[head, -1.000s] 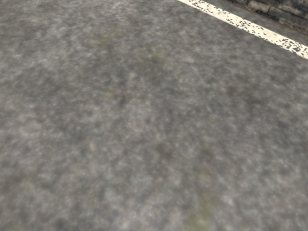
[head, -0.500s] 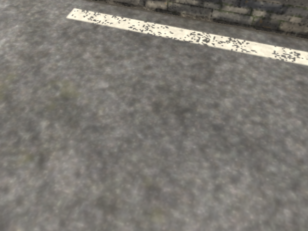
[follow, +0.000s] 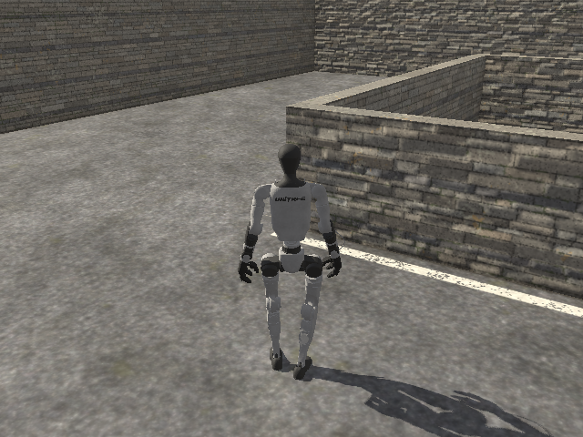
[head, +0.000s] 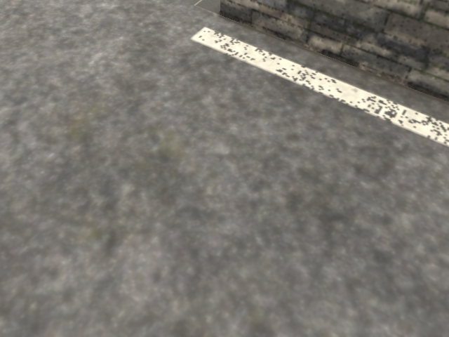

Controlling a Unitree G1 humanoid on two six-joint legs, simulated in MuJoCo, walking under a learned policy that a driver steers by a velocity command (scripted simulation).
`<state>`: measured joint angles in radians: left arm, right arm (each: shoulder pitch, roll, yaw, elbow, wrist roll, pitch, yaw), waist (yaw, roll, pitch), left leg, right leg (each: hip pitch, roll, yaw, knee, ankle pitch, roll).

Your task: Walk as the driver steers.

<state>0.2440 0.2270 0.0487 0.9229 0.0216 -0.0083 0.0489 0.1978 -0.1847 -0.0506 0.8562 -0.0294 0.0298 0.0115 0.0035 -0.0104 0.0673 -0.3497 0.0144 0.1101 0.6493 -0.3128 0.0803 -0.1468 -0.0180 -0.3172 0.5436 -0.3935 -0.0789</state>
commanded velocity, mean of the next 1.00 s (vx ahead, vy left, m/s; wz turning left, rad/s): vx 0.10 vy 0.00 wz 0.57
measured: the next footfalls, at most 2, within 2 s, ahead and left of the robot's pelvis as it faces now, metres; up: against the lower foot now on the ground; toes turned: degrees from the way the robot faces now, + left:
left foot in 0.02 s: +0.07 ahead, +0.09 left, +0.00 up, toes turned +6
right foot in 0.50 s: +0.07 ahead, -0.11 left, +0.00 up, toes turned +20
